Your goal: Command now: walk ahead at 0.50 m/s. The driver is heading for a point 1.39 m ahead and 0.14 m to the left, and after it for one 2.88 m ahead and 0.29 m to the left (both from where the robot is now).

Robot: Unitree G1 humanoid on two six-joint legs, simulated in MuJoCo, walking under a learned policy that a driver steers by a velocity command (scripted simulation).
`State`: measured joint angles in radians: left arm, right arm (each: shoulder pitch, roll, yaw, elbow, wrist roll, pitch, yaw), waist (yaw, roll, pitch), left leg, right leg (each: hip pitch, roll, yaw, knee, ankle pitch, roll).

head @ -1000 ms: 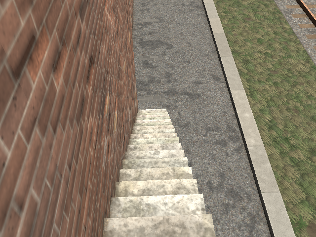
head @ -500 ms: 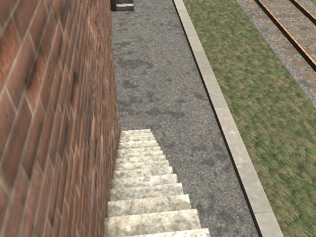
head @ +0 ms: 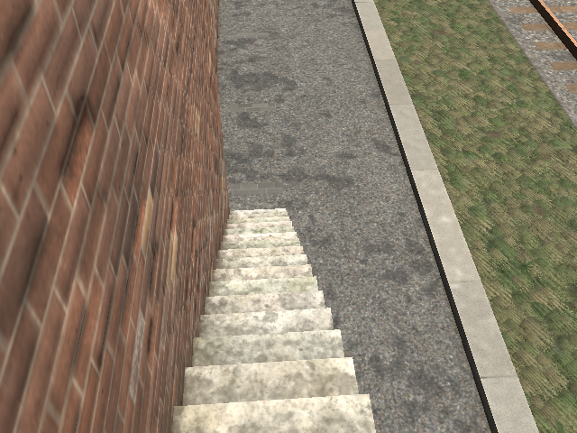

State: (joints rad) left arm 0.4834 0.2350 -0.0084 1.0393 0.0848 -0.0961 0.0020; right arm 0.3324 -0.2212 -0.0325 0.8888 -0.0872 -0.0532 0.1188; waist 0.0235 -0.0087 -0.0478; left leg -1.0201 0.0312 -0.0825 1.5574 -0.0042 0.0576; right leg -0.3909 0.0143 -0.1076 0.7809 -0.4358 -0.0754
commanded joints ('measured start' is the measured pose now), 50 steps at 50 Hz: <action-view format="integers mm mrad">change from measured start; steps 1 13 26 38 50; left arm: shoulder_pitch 7 47 -145 -472 -55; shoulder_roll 78 184 97 122 109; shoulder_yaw -24 8 15 45 47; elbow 27 -25 -153 -135 -69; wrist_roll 9 20 -2 -71 -58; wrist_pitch -80 36 -9 -15 57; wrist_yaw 36 -35 -91 -59 -29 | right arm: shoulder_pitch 87 -9 109 416 140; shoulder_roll -16 -97 -106 42 10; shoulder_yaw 19 0 8 21 -10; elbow -21 -45 -14 17 50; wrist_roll -56 -86 -21 82 165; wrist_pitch -11 -15 -126 -85 78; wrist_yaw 101 -15 -63 -98 -211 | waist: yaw -58 -61 21 -167 -22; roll -25 68 48 28 -88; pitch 98 182 47 171 -161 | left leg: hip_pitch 19 925 369 527 70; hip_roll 58 60 156 -3 -54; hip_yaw -91 70 -147 -126 71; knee -196 -1315 -895 -601 394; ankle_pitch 386 -2 156 -222 -773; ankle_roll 14 -4 118 -6 -51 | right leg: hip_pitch -188 -92 -368 -294 514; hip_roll -233 -230 -150 -77 -403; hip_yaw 284 469 208 62 246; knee -225 527 521 -313 -263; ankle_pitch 200 -53 527 630 1362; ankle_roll -185 -127 127 109 -129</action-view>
